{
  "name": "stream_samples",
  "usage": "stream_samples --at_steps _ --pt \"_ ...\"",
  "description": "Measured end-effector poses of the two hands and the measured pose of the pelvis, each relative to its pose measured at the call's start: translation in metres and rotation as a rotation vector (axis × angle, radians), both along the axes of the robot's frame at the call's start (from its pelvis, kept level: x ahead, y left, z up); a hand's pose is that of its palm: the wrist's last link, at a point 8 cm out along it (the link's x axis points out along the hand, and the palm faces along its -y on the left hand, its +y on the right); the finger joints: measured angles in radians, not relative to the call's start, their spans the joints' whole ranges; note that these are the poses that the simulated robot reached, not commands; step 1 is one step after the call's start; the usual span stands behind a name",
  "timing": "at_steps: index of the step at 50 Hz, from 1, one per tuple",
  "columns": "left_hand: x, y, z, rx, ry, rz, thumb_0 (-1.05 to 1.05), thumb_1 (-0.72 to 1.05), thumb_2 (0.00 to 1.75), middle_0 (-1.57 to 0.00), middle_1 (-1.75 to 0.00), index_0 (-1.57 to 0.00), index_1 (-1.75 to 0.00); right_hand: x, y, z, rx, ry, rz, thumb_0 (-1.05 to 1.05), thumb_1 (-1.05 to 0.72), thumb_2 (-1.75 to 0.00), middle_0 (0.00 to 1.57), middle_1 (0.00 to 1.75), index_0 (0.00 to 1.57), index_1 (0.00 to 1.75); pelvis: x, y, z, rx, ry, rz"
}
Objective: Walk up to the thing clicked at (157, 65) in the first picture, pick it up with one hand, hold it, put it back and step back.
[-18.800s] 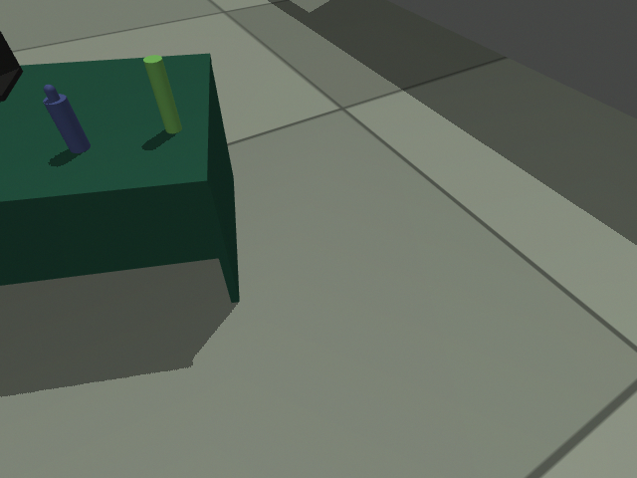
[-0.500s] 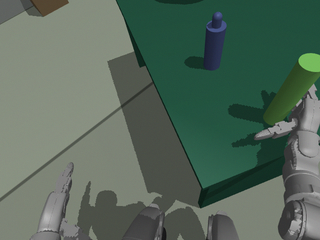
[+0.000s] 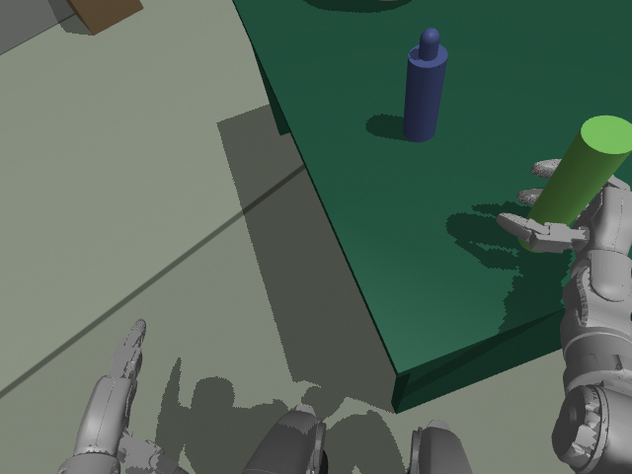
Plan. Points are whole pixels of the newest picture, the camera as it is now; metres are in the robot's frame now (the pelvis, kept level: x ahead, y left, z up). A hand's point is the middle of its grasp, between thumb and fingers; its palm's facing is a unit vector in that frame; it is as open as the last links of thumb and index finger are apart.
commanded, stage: close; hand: right
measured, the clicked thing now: (565, 196) +0.46 -0.21 +0.04
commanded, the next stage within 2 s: settle in 0.14 s
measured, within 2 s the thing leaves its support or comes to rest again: leaves its support in 0.54 s
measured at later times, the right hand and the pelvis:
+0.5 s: hand (551, 207) +0.47 -0.21 +0.02, palm faces +0.19 +0.98 +0.00, open 6.3 cm; pelvis -0.01 +0.00 +0.00, yaw +0 degrees
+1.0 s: hand (569, 172) +0.48 -0.21 +0.06, palm faces +0.18 +0.98 +0.01, open 6.3 cm; pelvis +0.01 +0.00 +0.02, yaw +0 degrees
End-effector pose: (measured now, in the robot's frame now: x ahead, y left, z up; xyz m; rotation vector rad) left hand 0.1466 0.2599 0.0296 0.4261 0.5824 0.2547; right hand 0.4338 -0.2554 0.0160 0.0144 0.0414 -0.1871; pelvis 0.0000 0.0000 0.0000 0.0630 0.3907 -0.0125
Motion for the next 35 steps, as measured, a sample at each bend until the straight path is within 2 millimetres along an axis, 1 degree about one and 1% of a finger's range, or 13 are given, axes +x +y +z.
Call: stream_samples --at_steps 2,4,11,19,27,35 --pt "0.000 0.000 0.002 0.008 -0.006 -0.006 -0.01 -0.52 0.04 -0.06 -0.06 -0.06 -0.05 0.001 -0.001 -0.001 0.000 -0.001 -0.003 -0.01 0.08 -0.58 1.05 0.83 1.06 0.84 -0.001 0.001 -0.001 0.000 0.001 0.000" --pt "-0.001 0.000 0.003 0.012 -0.012 -0.010 -0.01 -0.51 0.04 -0.06 -0.06 -0.06 -0.05 0.002 0.000 -0.002 0.005 -0.009 0.000 -0.01 0.04 -0.66 1.05 0.88 1.09 0.90 -0.002 0.001 -0.002 0.000 0.003 -0.001" --pt "-0.010 0.005 -0.001 0.024 0.007 -0.004 -0.01 -0.51 0.03 -0.06 -0.06 -0.06 -0.05 0.004 -0.001 -0.003 0.007 -0.024 -0.001 -0.04 0.00 -0.93 0.98 1.03 1.01 1.03 -0.006 0.003 -0.006 0.002 0.010 0.000" --pt "-0.014 0.004 -0.004 0.017 0.011 0.003 -0.01 -0.51 0.04 -0.07 -0.06 -0.07 -0.05 0.004 -0.002 -0.002 0.001 -0.014 -0.005 -0.03 -0.03 -1.12 0.94 1.12 0.96 1.11 -0.009 0.005 -0.008 0.003 0.011 0.004" --pt "-0.013 0.001 -0.006 -0.004 0.024 0.007 -0.01 -0.52 0.04 -0.07 -0.06 -0.07 -0.06 0.001 -0.002 0.004 -0.005 0.009 -0.005 -0.03 -0.03 -1.14 0.93 1.13 0.95 1.13 -0.007 0.004 -0.002 0.004 -0.002 0.001" --pt "-0.003 0.004 0.000 -0.007 0.029 0.011 -0.01 -0.53 0.05 -0.08 -0.06 -0.07 -0.06 0.006 -0.006 0.025 -0.012 0.007 -0.011 -0.03 -0.03 -1.14 0.93 1.13 0.95 1.13 0.001 0.002 0.011 0.001 -0.025 -0.004"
